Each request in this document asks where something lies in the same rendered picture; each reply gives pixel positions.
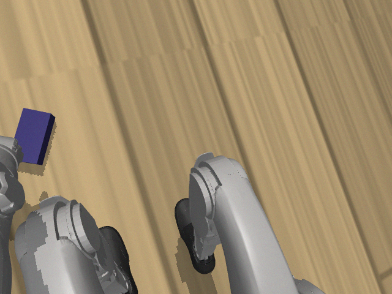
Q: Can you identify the small box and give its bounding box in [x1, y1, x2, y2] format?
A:
[14, 108, 55, 165]

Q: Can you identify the right robot foot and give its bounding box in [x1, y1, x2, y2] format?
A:
[175, 198, 216, 274]

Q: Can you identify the left robot foot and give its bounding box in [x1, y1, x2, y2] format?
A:
[99, 226, 138, 294]

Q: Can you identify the left robot arm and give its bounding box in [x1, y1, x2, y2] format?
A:
[0, 136, 25, 294]

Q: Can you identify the right robot hand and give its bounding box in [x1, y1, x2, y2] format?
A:
[292, 275, 325, 294]

